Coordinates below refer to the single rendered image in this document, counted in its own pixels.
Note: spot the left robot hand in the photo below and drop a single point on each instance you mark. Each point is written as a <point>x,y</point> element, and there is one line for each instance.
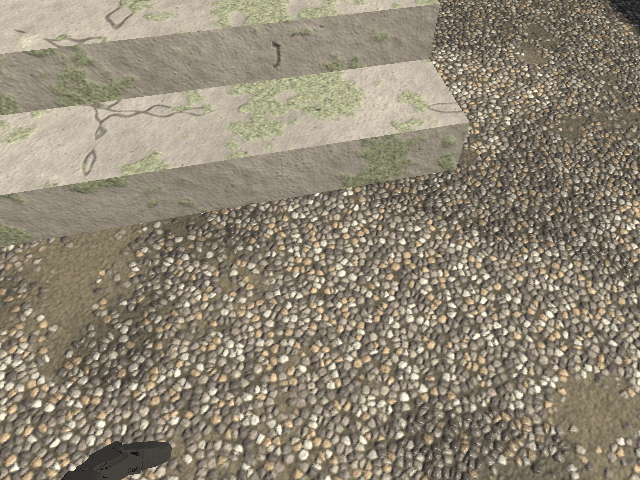
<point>116,461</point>

